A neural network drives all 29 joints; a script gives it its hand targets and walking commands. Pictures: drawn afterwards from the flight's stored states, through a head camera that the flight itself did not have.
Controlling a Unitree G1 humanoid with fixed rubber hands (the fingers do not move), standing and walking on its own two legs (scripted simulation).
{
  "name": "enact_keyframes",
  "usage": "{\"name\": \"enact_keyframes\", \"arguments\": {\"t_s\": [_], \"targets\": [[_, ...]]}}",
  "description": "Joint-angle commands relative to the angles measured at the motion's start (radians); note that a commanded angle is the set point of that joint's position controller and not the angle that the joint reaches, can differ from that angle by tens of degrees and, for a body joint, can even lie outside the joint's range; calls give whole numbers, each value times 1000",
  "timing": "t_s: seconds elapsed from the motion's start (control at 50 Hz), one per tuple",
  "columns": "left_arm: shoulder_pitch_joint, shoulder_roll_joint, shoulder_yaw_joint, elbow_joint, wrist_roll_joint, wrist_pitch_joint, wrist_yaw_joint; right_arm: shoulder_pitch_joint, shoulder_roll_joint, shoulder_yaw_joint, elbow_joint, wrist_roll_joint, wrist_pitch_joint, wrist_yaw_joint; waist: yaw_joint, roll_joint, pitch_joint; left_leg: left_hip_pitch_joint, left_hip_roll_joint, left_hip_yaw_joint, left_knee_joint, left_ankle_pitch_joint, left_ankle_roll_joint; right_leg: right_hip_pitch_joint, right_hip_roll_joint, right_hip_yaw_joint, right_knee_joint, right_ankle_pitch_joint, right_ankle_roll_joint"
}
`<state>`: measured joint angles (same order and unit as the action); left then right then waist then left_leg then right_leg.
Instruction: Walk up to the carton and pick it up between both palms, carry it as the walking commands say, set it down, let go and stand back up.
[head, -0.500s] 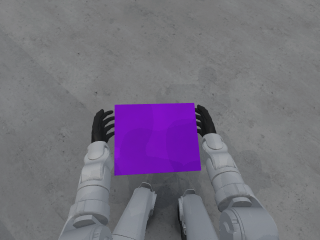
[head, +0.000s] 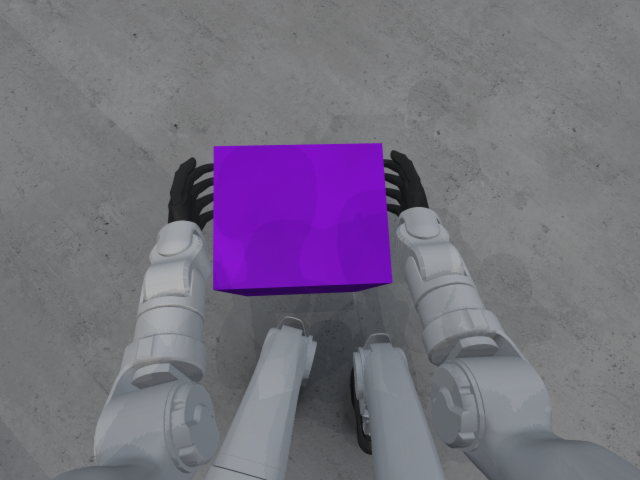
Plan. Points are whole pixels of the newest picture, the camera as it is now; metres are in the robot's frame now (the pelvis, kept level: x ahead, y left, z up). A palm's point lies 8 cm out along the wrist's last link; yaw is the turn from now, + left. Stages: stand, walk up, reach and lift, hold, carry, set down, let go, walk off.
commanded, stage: set down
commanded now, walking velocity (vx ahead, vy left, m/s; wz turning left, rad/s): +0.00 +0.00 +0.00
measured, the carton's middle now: (300, 235) +0.40 +0.09 -0.17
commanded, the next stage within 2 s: none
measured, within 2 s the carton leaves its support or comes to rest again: neither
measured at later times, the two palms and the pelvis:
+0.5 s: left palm (202, 220) +0.41 +0.24 -0.17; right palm (390, 210) +0.46 -0.05 -0.18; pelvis -0.02 +0.01 -0.07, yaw -1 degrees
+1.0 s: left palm (214, 224) +0.42 +0.25 -0.26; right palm (377, 210) +0.49 -0.03 -0.27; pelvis -0.04 +0.01 -0.14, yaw -1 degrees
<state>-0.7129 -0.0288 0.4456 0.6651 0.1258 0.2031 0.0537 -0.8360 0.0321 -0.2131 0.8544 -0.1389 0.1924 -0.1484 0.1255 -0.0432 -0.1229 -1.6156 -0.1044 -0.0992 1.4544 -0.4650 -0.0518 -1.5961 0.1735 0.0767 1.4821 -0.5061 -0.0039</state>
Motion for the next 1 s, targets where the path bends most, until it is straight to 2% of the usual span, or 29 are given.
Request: {"name": "enact_keyframes", "arguments": {"t_s": [0.0,0.02,0.06,0.08,0.2,0.22,0.26,0.28,0.3,0.4,0.42,0.46,0.48,0.54,0.56,0.58,0.6,0.62,0.64,0.66,0.68,0.7,0.78,0.82,0.84,0.9,0.94,0.96,0.98], "targets": [[-630,-848,-513,-50,-106,-36,-211,-592,984,444,-143,70,-68,144,56,-73,-961,435,-42,101,-58,379,19,481,10,-11,-128,320,32],[-662,-851,-518,-66,-114,-35,-214,-588,981,431,-133,64,-66,142,45,-56,-961,436,-43,99,-53,386,15,461,11,-16,-114,323,29],[-681,-843,-530,-103,-127,-42,-210,-625,978,458,-163,81,-74,136,60,-48,-996,428,-45,100,-29,427,12,452,15,-16,-89,361,27],[-686,-829,-532,-89,-132,-44,-207,-620,975,446,-151,82,-72,134,47,-56,-995,414,-48,97,-29,413,15,443,20,-26,-78,355,30],[-753,-819,-573,-145,-163,-36,-194,-661,947,468,-189,109,-69,127,53,5,-1093,427,-51,114,35,448,-4,398,31,-40,-7,355,25],[-748,-826,-573,-141,-161,-32,-189,-675,951,475,-178,114,-65,130,56,-15,-1084,432,-54,109,32,441,-5,371,37,-55,7,334,28],[-753,-830,-575,-104,-157,-22,-183,-697,931,459,-168,118,-61,133,54,7,-1055,427,-55,109,46,414,-8,323,41,-64,30,298,25],[-748,-850,-570,-74,-157,-16,-182,-724,929,450,-162,112,-60,131,36,-10,-1037,413,-55,106,54,392,-6,309,41,-72,32,273,26],[-781,-836,-577,-127,-160,-19,-177,-721,930,456,-168,124,-59,135,48,3,-1045,428,-53,109,59,404,-8,286,46,-73,44,272,25],[-818,-850,-552,-84,-152,-6,-168,-787,895,435,-149,126,-50,145,53,-3,-1032,404,-56,110,95,376,-10,227,48,-86,84,225,18],[-828,-850,-551,-104,-140,-6,-164,-806,900,438,-165,137,-52,150,76,19,-1030,423,-53,111,97,395,-7,198,52,-82,95,229,16],[-855,-866,-560,-77,-152,1,-163,-811,870,406,-122,123,-47,155,38,28,-1010,423,-55,107,109,382,-12,154,56,-99,110,204,9],[-864,-848,-551,-92,-149,-2,-160,-851,871,418,-139,136,-49,159,67,25,-1040,425,-54,108,118,390,-9,159,54,-93,126,207,9],[-908,-853,-546,-94,-145,4,-155,-902,838,391,-125,137,-49,169,58,45,-1031,423,-53,115,136,362,-8,106,56,-103,144,175,2],[-947,-849,-542,-106,-156,8,-155,-902,843,376,-91,125,-40,171,40,16,-1018,415,-55,101,139,339,-7,96,53,-110,153,154,1],[-947,-862,-549,-93,-156,10,-156,-893,844,374,-96,125,-38,173,33,26,-1047,413,-55,111,153,336,-7,108,56,-111,161,156,-2],[-966,-863,-546,-94,-157,11,-156,-942,827,378,-115,132,-41,172,49,39,-1047,406,-55,112,159,343,-8,98,54,-110,178,158,-4],[-982,-831,-533,-80,-153,13,-153,-967,821,378,-103,136,-39,176,62,17,-1031,387,-54,109,158,300,-5,73,53,-113,181,123,0],[-1033,-828,-535,-91,-162,14,-155,-956,813,358,-89,128,-34,173,38,11,-1026,370,-53,114,177,285,-5,72,53,-112,184,116,-4],[-1044,-815,-532,-118,-165,13,-156,-991,814,369,-103,133,-30,176,56,-1,-1045,364,-49,112,182,286,-4,76,51,-110,197,120,-4],[-1046,-841,-540,-111,-167,18,-157,-989,823,358,-90,137,-30,179,44,28,-1054,382,-53,111,187,292,-4,65,55,-115,210,126,-7],[-1072,-821,-539,-106,-167,16,-156,-1030,813,362,-104,141,-31,179,61,18,-1064,373,-51,117,199,302,-6,59,55,-115,220,131,-6],[-1086,-810,-515,-75,-160,26,-165,-1046,803,346,-60,146,-18,183,73,24,-1037,305,-44,142,232,274,-5,41,50,-106,239,107,-10],[-1117,-831,-513,-54,-171,35,-176,-1056,803,329,-45,134,-12,183,43,8,-1040,297,-47,129,237,241,-8,32,53,-127,258,92,-8],[-1132,-822,-520,-82,-176,31,-181,-1046,817,339,-57,141,-11,180,56,19,-1077,283,-43,149,260,279,-10,56,51,-114,265,127,-11],[-1130,-806,-490,-21,-165,37,-191,-1074,803,324,-22,144,-8,182,67,7,-1008,219,-42,157,273,246,-6,24,50,-113,279,101,-10],[-1168,-789,-497,-81,-175,31,-195,-1080,829,335,-26,148,-3,183,69,-25,-1051,208,-39,153,294,275,-4,24,49,-116,301,131,-6],[-1170,-803,-509,-79,-187,29,-200,-1085,820,343,-52,158,-11,180,66,5,-1079,217,-39,159,307,304,-8,39,51,-111,310,161,-8],[-1159,-793,-507,-75,-186,29,-199,-1110,826,364,-70,170,-11,177,78,-11,-1119,222,-39,163,313,316,-5,52,50,-119,322,170,-2]]}}
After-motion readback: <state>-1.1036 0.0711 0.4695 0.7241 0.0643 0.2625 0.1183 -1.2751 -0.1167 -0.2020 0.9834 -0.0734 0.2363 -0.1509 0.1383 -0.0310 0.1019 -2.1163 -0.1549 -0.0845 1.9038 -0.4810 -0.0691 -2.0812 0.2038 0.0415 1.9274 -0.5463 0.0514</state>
